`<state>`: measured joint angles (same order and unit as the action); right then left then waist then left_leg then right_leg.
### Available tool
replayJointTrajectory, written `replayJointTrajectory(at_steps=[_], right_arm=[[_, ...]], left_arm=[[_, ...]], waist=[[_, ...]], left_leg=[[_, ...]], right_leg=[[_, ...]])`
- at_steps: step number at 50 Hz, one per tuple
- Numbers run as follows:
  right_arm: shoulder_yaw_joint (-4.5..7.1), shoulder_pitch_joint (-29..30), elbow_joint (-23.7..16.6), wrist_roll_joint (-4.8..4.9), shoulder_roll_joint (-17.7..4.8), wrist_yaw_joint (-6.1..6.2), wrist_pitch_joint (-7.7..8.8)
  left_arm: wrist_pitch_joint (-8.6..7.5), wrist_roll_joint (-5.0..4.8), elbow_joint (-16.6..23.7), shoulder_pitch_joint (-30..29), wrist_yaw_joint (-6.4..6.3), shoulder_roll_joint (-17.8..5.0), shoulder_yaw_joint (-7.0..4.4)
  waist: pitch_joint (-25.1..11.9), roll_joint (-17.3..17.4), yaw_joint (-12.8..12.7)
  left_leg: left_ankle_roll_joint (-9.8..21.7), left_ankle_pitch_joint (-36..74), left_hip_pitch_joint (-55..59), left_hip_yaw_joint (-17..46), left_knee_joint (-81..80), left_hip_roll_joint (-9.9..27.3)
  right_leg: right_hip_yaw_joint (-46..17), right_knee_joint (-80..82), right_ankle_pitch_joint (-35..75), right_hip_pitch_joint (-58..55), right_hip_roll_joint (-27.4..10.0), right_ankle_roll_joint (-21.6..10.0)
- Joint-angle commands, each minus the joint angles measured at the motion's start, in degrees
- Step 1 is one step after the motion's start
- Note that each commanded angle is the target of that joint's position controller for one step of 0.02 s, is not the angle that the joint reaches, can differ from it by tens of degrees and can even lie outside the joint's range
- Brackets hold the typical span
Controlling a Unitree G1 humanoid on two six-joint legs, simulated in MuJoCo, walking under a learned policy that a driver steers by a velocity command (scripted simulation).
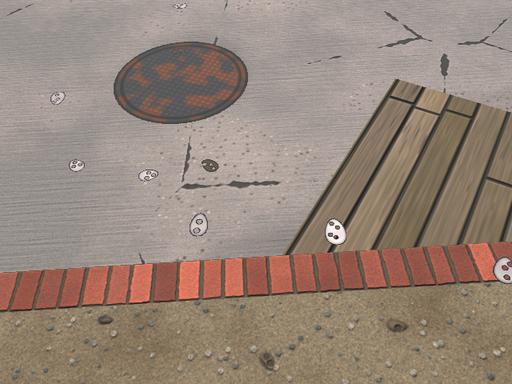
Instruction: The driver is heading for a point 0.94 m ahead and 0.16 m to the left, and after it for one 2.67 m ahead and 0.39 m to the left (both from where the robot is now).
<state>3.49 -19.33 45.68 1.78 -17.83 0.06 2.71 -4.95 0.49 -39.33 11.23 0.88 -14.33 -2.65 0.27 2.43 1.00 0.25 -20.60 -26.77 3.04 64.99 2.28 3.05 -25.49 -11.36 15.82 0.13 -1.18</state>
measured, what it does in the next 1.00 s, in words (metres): walks ahead: left foot, then right foot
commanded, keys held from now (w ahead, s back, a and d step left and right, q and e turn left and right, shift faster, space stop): w+q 0.48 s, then w+e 0.42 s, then e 0.10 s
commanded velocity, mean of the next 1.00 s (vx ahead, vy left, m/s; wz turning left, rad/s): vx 0.49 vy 0.00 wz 0.19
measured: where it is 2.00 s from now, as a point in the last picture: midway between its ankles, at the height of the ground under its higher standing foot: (198, 292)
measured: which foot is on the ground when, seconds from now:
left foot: up 0.00-0.34, down 0.36-0.90, up 0.92-1.00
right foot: down 0.00-0.36, up 0.38-0.84, down 0.86-1.00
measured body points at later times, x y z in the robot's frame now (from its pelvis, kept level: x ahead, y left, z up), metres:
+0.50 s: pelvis +0.28 +0.11 -0.01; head +0.29 +0.12 +0.44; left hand +0.28 +0.36 -0.14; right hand +0.44 -0.12 -0.13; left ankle +0.29 +0.19 -0.74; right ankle +0.20 -0.07 -0.64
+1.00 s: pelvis +0.61 +0.15 -0.01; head +0.62 +0.15 +0.44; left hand +0.69 +0.44 -0.12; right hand +0.70 -0.10 -0.14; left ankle +0.45 +0.25 -0.63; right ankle +0.69 +0.10 -0.74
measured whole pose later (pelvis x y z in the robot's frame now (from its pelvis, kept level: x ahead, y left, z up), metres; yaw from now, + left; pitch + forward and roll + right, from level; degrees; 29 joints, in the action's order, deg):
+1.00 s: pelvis +0.61 +0.15 -0.01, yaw +10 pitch +1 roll -1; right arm -0.9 -19.4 48.5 -4.8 -15.7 -3.5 5.5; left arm -7.2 2.7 -46.7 11.8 2.2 -16.9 -1.7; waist 0.7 1.1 0.1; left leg -1.5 -25.0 -19.6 3.8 72.3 -0.4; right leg 1.3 -30.0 -8.5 22.4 6.7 -6.3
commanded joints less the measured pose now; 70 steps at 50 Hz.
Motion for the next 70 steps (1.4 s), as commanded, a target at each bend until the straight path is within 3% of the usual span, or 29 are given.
replayJointTrajectory(at_steps=[1, 10, 11, 16, 18, 19, 20, 21, 22, 25, 27, 30, 39, 43, 44, 45, 46, 47, 48, 50, 52, 56, 58, 61, 64, 67, 68, 69, 70], right_arm=[[0.95, 1.8, -5.3, -0.07, -2.3, -0.22, -0.39], [-0.15, 14.9, -10.6, -0.54, -0.4, -2.74, -0.69], [-2.36, 9.1, -7.8, -8.39, 1.2, -4.87, 0.36], [-0.92, 17.5, -10.8, -5.30, -2.5, -4.80, 2.32], [1.22, 7.6, -8.6, -3.44, -7.2, -4.04, 3.73], [2.61, -4.7, -5.7, -3.80, -10.5, -2.11, 3.48], [2.56, -15.7, -2.9, -4.42, -12.1, -1.22, 2.62], [2.12, -21.2, 0.9, -5.63, -9.6, -1.74, 3.29], [2.73, -17.4, 1.3, -4.55, -10.9, -1.96, 4.35], [-1.02, -2.8, -0.2, -3.82, -1.7, -3.21, 5.30], [-1.75, 4.1, -2.7, -4.21, -0.1, -3.09, 5.13], [-1.24, 3.4, -3.2, -6.41, -2.7, -2.94, 5.56], [-1.28, -8.9, 3.6, -6.51, -4.8, -3.84, 3.67], [-1.21, -6.4, 3.2, -7.33, -7.1, -4.30, 3.51], [-1.63, -8.2, 2.6, -8.57, -6.2, -4.18, 3.75], [-3.99, -18.5, 2.8, -9.75, -1.4, -4.03, 4.17], [-3.00, -9.6, 2.2, -7.29, -4.0, -5.73, 4.12], [-2.71, 1.7, -2.1, -4.60, -3.7, -5.61, 4.07], [-2.63, 6.5, -3.7, -4.62, -5.2, -4.09, 4.46], [-3.67, 3.5, -4.3, -7.22, -4.0, -1.39, 3.81], [-3.88, 2.0, -5.3, -7.38, -3.5, -0.07, 2.21], [-4.12, 3.3, -5.4, -6.06, -1.6, -0.65, 0.25], [-4.25, 3.8, -6.1, -6.51, -0.8, -1.44, -0.15], [-2.47, 6.3, -8.3, -5.84, -5.0, -0.63, 0.76], [-2.07, 9.1, -9.6, -5.72, -5.1, 0.78, 1.56], [-0.44, -6.0, -5.5, -2.91, -6.8, 2.04, 2.79], [0.49, -11.9, -5.4, -1.29, -11.3, 2.93, 3.94], [0.08, -5.4, -9.5, -3.96, -12.0, 1.35, 3.91], [0.47, -1.1, -10.0, -6.28, -9.2, 0.90, 4.60]], left_arm=[[-1.25, 0.11, 1.0, 1.2, -0.18, -5.8, -2.06], [-0.68, -0.78, -3.4, 4.2, -1.34, -11.1, -3.99], [-2.31, 6.34, -3.7, 8.4, 0.71, -3.1, -0.42], [-1.40, 4.20, -6.2, 11.1, 0.48, -11.6, -1.57], [-1.49, 5.62, -6.9, 10.8, 1.01, -12.7, -1.26], [-2.07, 7.53, -6.1, 17.3, 1.51, -5.5, 1.15], [-2.75, 8.28, -5.6, 19.7, 3.78, -1.3, 3.45], [-2.81, 3.81, -3.2, 3.6, 4.36, -5.1, 1.83], [-3.52, 2.30, -0.6, -3.4, 3.46, -6.0, 1.50], [-2.91, 5.23, -1.2, 1.1, -0.18, -4.8, 2.39], [-0.81, 4.39, -2.7, 3.7, 0.14, -3.2, 3.06], [0.13, 4.01, -2.9, 0.1, 1.84, -2.1, 3.76], [0.31, 2.96, 1.3, -15.0, 2.87, -5.6, 2.22], [-0.56, 1.18, 0.7, -9.6, 1.85, -10.5, -0.24], [-1.24, 0.91, -2.6, 1.5, 1.66, -13.1, -1.10], [-1.11, 0.69, -5.5, 15.2, 1.54, -13.1, -1.52], [-0.32, 2.14, -9.7, 28.3, 1.39, -11.0, -0.95], [-1.61, 3.07, -11.3, 27.2, 1.07, -12.3, -1.74], [-2.66, 2.47, -9.7, 18.6, 1.02, -12.3, -1.86], [-3.29, 2.17, -7.0, 4.8, 1.03, -6.4, 0.28], [-3.82, 1.79, -3.6, -2.9, 1.92, -6.8, 0.33], [-4.48, 3.10, -1.2, 0.0, 3.52, -14.3, -2.45], [-3.97, 4.14, 0.0, 2.5, 3.37, -12.9, -2.29], [-3.71, 3.39, 1.2, 5.8, 2.25, -11.2, -2.21], [-3.21, 2.61, 2.8, 6.4, 1.95, -11.2, -2.47], [-3.18, 1.86, 6.4, -2.2, 3.61, -11.3, -1.75], [-3.62, 1.79, 7.6, 0.9, 4.83, -4.2, 0.59], [-3.50, 1.72, 7.8, 6.8, 4.36, -2.3, 1.11], [-2.07, 1.82, 6.6, 5.8, 3.28, -9.1, -1.00]], waist=[[0.4, -9.1, -1.2], [3.6, -5.2, -4.1], [1.2, -6.1, -2.8], [4.2, -7.5, -3.1], [-2.6, -5.9, 3.2], [-17.4, 2.6, 3.6], [-29.7, 7.5, 7.2], [-13.2, 1.9, 13.8], [-2.3, 3.8, 12.6], [-0.3, 0.8, 0.3], [0.4, -0.6, -3.0], [1.2, -2.0, -1.0], [4.1, 0.6, 3.9], [-1.1, 1.3, -1.8], [-8.7, -2.0, -3.7], [-24.9, -9.8, -5.9], [-26.5, -10.4, -13.2], [-12.0, -6.7, -13.6], [-3.1, -4.4, -10.4], [-4.6, -1.2, -0.9], [-4.4, -2.7, 3.7], [-3.2, -3.1, 2.3], [-3.8, -4.8, 1.5], [-4.2, -5.2, -0.4], [-3.8, -6.9, -2.7], [-5.0, -1.7, 6.0], [-13.4, 5.4, 6.1], [-18.1, 14.0, 2.2], [-7.7, -2.2, 3.0]], left_leg=[[-0.8, 4.9, -13.3, 2.8, 0.5, 4.9], [0.4, 21.6, -10.6, -1.9, -23.3, 3.9], [1.8, 19.4, -12.3, -0.7, -22.1, 4.2], [5.7, 12.2, -6.6, -7.1, -29.5, -2.4], [9.1, 17.4, 17.1, -9.5, -30.8, -8.4], [17.1, 26.4, 46.7, 3.2, -23.4, -2.5], [27.0, 21.3, 65.1, 32.2, -34.9, 11.0], [20.8, 15.9, 58.6, 36.5, -42.6, 11.8], [17.9, 12.3, 46.6, 30.8, -44.4, 11.3], [18.1, 17.3, 16.8, 21.4, -47.9, 10.4], [17.7, 13.5, 7.1, 17.7, -53.8, 9.8], [16.2, 18.9, 4.6, 9.7, -55.4, 7.1], [12.1, 28.0, 29.8, 1.9, -53.4, 10.9], [7.0, 62.8, 26.6, -7.0, -40.8, 7.3], [3.7, 58.3, 16.9, -7.5, -26.9, 5.5], [-3.8, 34.6, -4.9, -5.0, -5.9, -0.5], [-5.8, -12.7, -16.7, -2.2, 14.1, -10.0], [-2.3, -9.4, -25.4, 4.6, 19.3, -5.9], [-2.3, -6.4, -25.6, 5.8, 18.4, -1.7], [-1.2, -2.7, -10.1, 5.3, 8.1, 3.0], [-3.0, -6.4, -0.4, 3.4, -0.2, 4.3], [-5.5, 8.6, 5.7, -2.7, -12.8, 1.3], [-4.6, 19.4, 8.5, -2.7, -10.8, 0.2], [-5.5, 14.0, 0.8, -0.9, -12.6, 0.2], [-5.5, 5.7, -4.6, 0.3, -18.3, -0.6], [-0.2, 22.1, 22.7, -4.4, -34.1, -5.3], [13.1, 49.0, 39.2, 8.2, -36.7, 7.1], [31.9, 72.2, 43.5, 29.8, -40.6, 26.1], [28.2, 68.0, 32.2, 27.9, -42.4, 28.4]], right_leg=[[-13.3, 15.7, 7.4, -10.1, -15.6, -9.6], [2.9, 17.2, 15.3, -12.3, -15.3, -7.7], [0.4, 19.2, 10.7, -17.5, -20.1, -10.3], [6.8, 12.2, 24.2, -23.8, -19.0, -8.7], [13.2, -5.9, 44.0, -14.4, -14.4, -5.5], [12.8, -25.2, 30.0, 4.6, -10.7, -0.7], [5.9, -37.2, -18.5, 18.3, -0.6, 2.7], [-4.6, -48.4, -18.3, 33.0, 2.0, 1.7], [-7.9, -52.9, -15.5, 38.8, -1.1, 0.9], [-9.0, -47.0, -9.4, 22.8, -7.1, -0.8], [-7.5, -41.1, -7.8, 18.5, -8.2, -0.3], [-4.8, -27.9, 7.6, 18.4, -8.3, 0.5], [-2.9, -6.3, 19.1, 24.0, -2.3, -2.5], [3.7, -5.8, 12.2, -0.5, 5.8, -6.7], [-1.5, -12.0, 18.9, -19.6, 3.9, -10.9], [-23.4, -12.2, 13.6, -51.4, -9.0, -24.6], [-43.1, 0.8, 9.4, -55.7, -16.4, -27.6], [-39.5, 4.2, 7.0, -44.7, -16.0, -20.0], [-34.3, 4.3, 14.7, -30.3, -15.3, -19.0], [-25.1, 7.6, 36.5, -9.2, -13.3, -20.4], [-20.7, 11.9, 38.3, 2.7, -10.5, -20.3], [-14.5, 10.7, 37.8, 9.7, -4.8, -16.3], [-14.8, 7.4, 38.0, 10.9, -3.8, -15.3], [-20.2, 0.9, 39.0, -0.6, -6.2, -15.2], [-26.2, -6.8, 39.7, -10.8, -8.5, -13.4], [-24.5, -19.2, 45.3, 6.8, -0.8, -8.8], [-18.7, -33.3, 21.7, 16.0, 6.2, -2.7], [-12.1, -48.5, -31.0, 30.1, 12.2, 3.1], [-12.1, -54.4, -30.6, 32.5, 4.0, 4.3]])
Next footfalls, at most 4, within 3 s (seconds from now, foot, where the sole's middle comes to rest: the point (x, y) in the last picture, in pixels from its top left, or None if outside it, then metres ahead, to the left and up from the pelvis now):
0.36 left None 0.33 0.20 -0.78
0.86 right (235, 300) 0.73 0.11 -0.78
1.34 left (156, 283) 0.80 0.34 -0.78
1.64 right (243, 279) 0.80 0.08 -0.78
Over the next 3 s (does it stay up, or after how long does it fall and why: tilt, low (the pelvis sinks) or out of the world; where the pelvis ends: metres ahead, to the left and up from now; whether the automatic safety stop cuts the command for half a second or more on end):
stays up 1.00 0.32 -0.10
